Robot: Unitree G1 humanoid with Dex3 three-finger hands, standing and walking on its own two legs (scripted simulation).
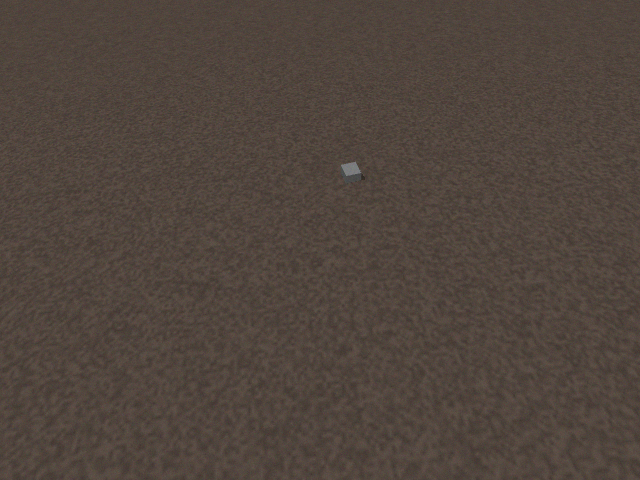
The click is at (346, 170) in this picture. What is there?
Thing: small box
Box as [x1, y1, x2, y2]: [341, 162, 360, 183]
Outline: 355,162 341,165 341,173 346,183 360,180 360,171
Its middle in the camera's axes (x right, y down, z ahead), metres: +0.15 -0.29 +1.90
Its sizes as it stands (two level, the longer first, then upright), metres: 0.087 0.075 0.047
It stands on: the floor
